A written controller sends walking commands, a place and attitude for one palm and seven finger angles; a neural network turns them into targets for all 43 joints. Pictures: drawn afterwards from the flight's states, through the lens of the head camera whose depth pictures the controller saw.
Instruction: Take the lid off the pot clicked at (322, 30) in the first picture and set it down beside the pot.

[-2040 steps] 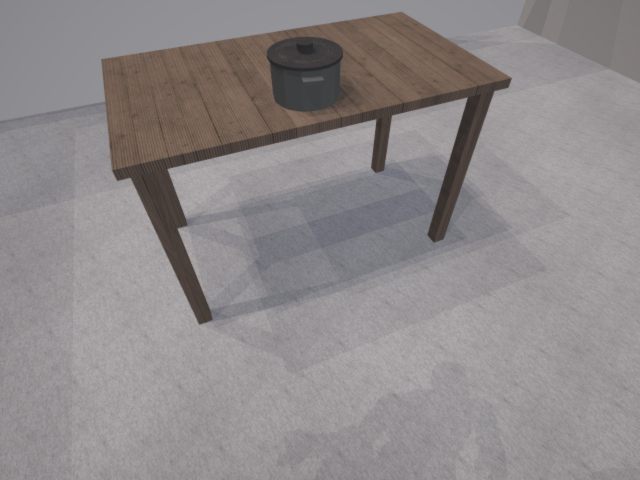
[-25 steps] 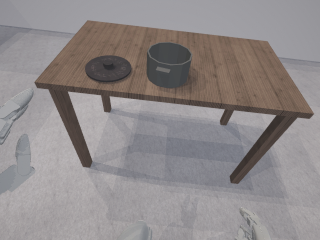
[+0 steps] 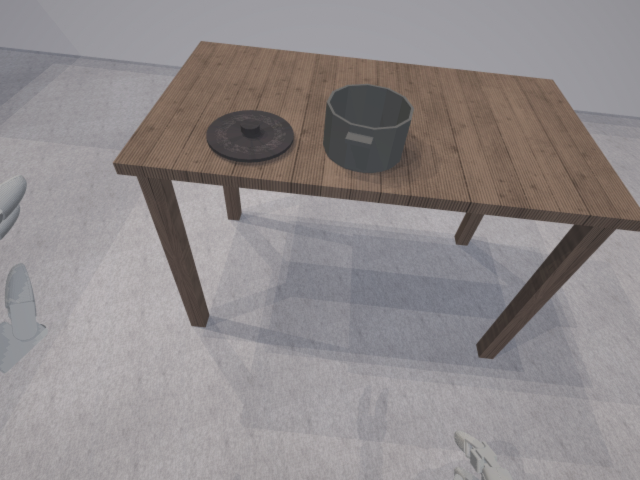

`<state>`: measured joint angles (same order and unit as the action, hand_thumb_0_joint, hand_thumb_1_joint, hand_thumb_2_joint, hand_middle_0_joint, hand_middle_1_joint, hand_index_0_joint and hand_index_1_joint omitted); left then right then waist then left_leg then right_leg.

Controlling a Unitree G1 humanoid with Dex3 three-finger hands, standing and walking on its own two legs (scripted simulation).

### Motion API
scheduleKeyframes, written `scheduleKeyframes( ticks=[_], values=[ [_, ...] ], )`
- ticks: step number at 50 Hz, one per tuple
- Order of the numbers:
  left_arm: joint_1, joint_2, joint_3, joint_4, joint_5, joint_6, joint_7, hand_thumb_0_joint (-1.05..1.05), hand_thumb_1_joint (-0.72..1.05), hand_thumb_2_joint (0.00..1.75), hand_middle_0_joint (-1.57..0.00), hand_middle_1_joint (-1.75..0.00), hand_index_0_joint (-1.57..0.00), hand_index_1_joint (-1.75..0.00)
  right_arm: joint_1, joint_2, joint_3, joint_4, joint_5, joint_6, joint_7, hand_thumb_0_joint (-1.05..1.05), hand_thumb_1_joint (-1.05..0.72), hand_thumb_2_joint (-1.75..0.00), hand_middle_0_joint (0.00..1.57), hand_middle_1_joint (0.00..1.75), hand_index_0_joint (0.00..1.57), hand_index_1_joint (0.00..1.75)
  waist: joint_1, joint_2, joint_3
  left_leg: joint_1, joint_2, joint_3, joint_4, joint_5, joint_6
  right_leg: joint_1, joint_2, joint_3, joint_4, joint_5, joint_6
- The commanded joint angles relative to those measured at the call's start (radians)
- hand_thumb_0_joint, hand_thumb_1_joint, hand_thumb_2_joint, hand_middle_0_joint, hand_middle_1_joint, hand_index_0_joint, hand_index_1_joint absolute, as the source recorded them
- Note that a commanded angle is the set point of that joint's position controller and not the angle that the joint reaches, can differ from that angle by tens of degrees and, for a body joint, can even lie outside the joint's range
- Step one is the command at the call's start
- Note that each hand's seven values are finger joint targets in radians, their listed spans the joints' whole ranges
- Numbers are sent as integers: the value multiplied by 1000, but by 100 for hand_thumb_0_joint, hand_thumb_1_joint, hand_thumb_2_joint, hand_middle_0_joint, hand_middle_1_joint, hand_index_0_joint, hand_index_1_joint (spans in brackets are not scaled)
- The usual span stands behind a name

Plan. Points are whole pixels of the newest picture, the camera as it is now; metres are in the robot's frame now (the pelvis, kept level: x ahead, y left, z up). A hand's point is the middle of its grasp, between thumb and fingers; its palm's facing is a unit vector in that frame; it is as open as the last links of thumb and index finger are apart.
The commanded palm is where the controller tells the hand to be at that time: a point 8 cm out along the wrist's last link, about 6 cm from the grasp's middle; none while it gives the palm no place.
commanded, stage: stop stepping back and stand still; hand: left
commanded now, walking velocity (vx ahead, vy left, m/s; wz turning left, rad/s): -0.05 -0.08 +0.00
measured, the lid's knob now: (250, 127) +0.82 +0.18 -0.02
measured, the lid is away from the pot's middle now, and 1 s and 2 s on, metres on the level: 0.26 0.26 0.26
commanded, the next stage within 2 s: let the arm hang, fingers relaxed in 0.96 s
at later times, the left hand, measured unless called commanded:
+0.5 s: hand out of the picture +0.13 +0.13 -0.19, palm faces +0.06 -0.98 -0.18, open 7.1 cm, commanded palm none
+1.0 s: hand out of the picture +0.16 +0.13 -0.19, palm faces +0.09 -0.98 -0.19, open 7.2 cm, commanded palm none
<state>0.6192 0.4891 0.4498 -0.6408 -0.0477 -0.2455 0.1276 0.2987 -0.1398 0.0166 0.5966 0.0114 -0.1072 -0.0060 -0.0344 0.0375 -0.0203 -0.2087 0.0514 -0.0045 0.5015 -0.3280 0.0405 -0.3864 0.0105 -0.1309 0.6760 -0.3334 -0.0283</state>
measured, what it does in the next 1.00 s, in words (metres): walks ahead: right foot, then right foot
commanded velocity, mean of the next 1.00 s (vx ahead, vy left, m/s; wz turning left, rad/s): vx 0.00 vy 0.00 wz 0.00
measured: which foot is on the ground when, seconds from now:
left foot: down 0.00-0.38, up 0.40-0.54, down 0.56-1.00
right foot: up 0.00-0.04, down 0.06-0.12, up 0.14-0.34, down 0.36-1.00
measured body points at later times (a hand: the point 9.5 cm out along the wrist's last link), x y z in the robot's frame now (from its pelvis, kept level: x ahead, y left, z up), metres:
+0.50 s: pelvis +0.06 -0.05 -0.02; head +0.12 -0.03 +0.42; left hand +0.13 +0.18 -0.17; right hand +0.06 -0.30 -0.16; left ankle -0.02 +0.05 -0.72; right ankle +0.09 -0.17 -0.74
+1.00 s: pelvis +0.12 -0.05 -0.01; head +0.15 -0.04 +0.44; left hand +0.16 +0.18 -0.17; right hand +0.16 -0.28 -0.16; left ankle +0.03 +0.06 -0.74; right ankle +0.09 -0.17 -0.74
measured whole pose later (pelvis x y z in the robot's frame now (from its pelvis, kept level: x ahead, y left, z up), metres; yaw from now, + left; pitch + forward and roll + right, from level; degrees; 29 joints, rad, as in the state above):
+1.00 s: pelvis +0.12 -0.05 -0.01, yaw +3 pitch +1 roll -1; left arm 0.20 0.16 0.03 1.01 0.01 0.01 0.04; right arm 0.26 -0.14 -0.06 1.00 -0.01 0.01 -0.05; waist -0.01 -0.01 0.06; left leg -0.12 0.03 0.02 0.51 -0.40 0.00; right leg -0.20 0.03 0.01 0.51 -0.32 -0.01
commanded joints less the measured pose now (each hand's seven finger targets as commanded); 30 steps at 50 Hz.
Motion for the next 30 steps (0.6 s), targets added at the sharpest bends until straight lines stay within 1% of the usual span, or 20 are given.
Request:
scheduleKeyframes(
  ticks=[1, 3, 4, 5, 6, 7, 9, 11, 14, 16, 17, 18, 19, 20, 21, 22, 24, 26, 28, 30],
  values=[
    [-124, -184, -333, 648, 95, 240, -114, 0, 90, 90, -20, -30, -20, -30, -30, -226, -146, -21, -4, -10, 22, 0, -90, -90, 20, 30, 20, 30, -20, -292, -80, -218, 53, -9, 264, 229, -27, 183, -214, 152, -71, 232, -126],
    [-223, -138, -319, 734, 108, 239, -122, 0, 90, 90, -20, -30, -20, -30, 17, -162, -112, -17, -10, 63, 25, 0, -90, -90, 20, 30, 20, 30, -22, -416, -60, -204, -15, 36, 320, -148, -3, 38, -271, 185, -180, -58, -151],
    [-279, -125, -321, 779, 103, 245, -126, 0, 90, 90, -20, -30, -20, -30, 46, -145, -95, -18, -19, 84, 28, 0, -90, -90, 20, 30, 20, 30, -49, -383, -15, -145, -12, 32, 216, -152, 11, -42, -249, 140, -166, -164, -100],
    [-318, -152, -335, 816, 104, 255, -136, 0, 90, 90, -20, -30, -20, -30, 70, -160, -90, -5, -39, 84, 31, 0, -90, -90, 20, 30, 20, 30, -68, -200, -14, -82, 11, -43, 68, 29, 34, -71, -177, 113, 26, -90, -53],
    [-355, -232, -360, 848, 105, 263, -139, 0, 90, 90, -20, -30, -20, -30, 74, -234, -107, 19, -68, 74, 17, 0, -90, -90, 20, 30, 20, 30, -64, -62, 1, -29, 150, -323, -72, 253, 94, -180, -33, 20, 297, 2, 6],
    [-471, -252, -376, 878, 89, 264, -134, 0, 90, 90, -20, -30, -20, -30, 106, -282, -127, 61, -77, 61, -2, 0, -90, -90, 20, 30, 20, 30, -91, 50, 72, 118, 265, -537, -150, 588, 162, -428, -4, 76, 468, -255, 28],
    [-507, -199, -363, 1019, 64, 251, -114, 0, 90, 90, -20, -30, -20, -30, 119, -241, -97, 102, -59, 64, -30, 0, -90, -90, 20, 30, 20, 30, -61, 48, 83, 118, 293, -453, -97, 847, 188, -426, -71, 242, 573, -181, 28],
    [-482, -181, -368, 1134, 60, 249, -121, 0, 90, 90, -20, -30, -20, -30, 28, -219, -84, 116, -52, 53, -39, 0, -90, -90, 20, 30, 20, 30, -4, 128, 90, 55, 266, -324, -90, 758, 180, -348, -93, 262, 486, -134, 32],
    [-377, -198, -395, 1285, 61, 252, -141, 0, 90, 90, -20, -30, -20, -30, -8, -212, -79, 161, -47, 52, -41, 0, -90, -90, 20, 30, 20, 30, 41, 244, 2, -15, 155, -96, -37, 579, 73, 6, -45, 137, 112, -72, 15],
    [-255, -226, -380, 1364, 66, 238, -140, 0, 90, 90, -20, -30, -20, -30, 26, -203, -92, 187, -34, 63, -37, 0, -90, -90, 20, 30, 20, 30, 76, 142, -69, -81, 76, -34, 63, 412, 30, 237, 11, 85, -75, 161, 9],
    [-218, -178, -376, 1391, 65, 225, -131, 0, 90, 90, -20, -30, -20, -30, 68, -174, -92, 200, -24, 69, -30, 0, -90, -90, 20, 30, 20, 30, 80, 25, -109, -143, 13, 11, 174, 241, -3, 348, -77, 239, -121, 284, -36],
    [-203, -117, -367, 1411, 67, 215, -118, 0, 90, 90, -20, -30, -20, -30, 106, -122, -87, 206, -15, 72, -25, 0, -90, -90, 20, 30, 20, 30, 74, -136, -124, -270, -74, 76, 339, -76, -42, 426, -265, 532, -213, 393, -135],
    [-231, -106, -370, 1416, 65, 208, -112, 0, 90, 90, -20, -30, -20, -30, 103, -112, -87, 212, -11, 84, -26, 0, -90, -90, 20, 30, 20, 30, 69, -149, -113, -270, -68, 36, 485, -327, -46, 354, -367, 657, -324, 357, -222],
    [-309, -106, -373, 1404, 68, 215, -105, 0, 90, 90, -20, -30, -20, -30, 115, -97, -84, 212, -13, 96, -20, 0, -90, -90, 20, 30, 20, 30, 39, -129, -32, -238, -45, -8, 528, -341, -31, 217, -352, 624, -379, 137, -234],
    [-363, -147, -365, 1410, 75, 223, -99, 0, 90, 90, -20, -30, -20, -30, 114, -82, -89, 219, -19, 94, -20, 0, -90, -90, 20, 30, 20, 30, 19, -126, 9, -271, -33, -16, 504, -288, -22, 197, -299, 572, -346, 225, -223],
    [-389, -165, -364, 1425, 76, 227, -91, 0, 90, 90, -20, -30, -20, -30, 123, -84, -90, 237, -22, 96, -22, 0, -90, -90, 20, 30, 20, 30, 8, -201, 1, -258, -15, -28, 473, -268, -18, 189, -291, 540, -318, 320, -215],
    [-404, -192, -370, 1459, 72, 229, -85, 0, 90, 90, -20, -30, -20, -30, 142, -78, -87, 266, -18, 101, -22, 0, -90, -90, 20, 30, 20, 30, -10, -201, -22, -176, 0, -28, 269, -216, -12, 192, -263, 428, -295, 439, -182],
    [-400, -194, -372, 1494, 59, 232, -89, 0, 90, 90, -20, -30, -20, -30, 211, -64, -84, 320, -18, 99, -18, 0, -90, -90, 20, 30, 20, 30, -36, -99, -61, 7, -14, -5, -16, 46, -12, 162, -189, 310, -203, 397, -100],
    [-366, -263, -389, 1498, 39, 243, -102, 0, 90, 90, -20, -30, -20, -30, 163, -150, -94, 304, -32, 90, -31, 0, -90, -90, 20, 30, 20, 30, 8, 135, -41, 63, 194, -270, -118, 341, 89, 40, -34, 141, -55, 157, 15],
    [-382, -282, -406, 1515, 48, 244, -105, 0, 90, 90, -20, -30, -20, -30, 89, -161, -95, 280, -37, 96, -38, 0, -90, -90, 20, 30, 20, 30, 22, 57, 32, -13, 221, -244, -145, 385, 127, 84, -10, 140, -78, 7, 21]
  ],
)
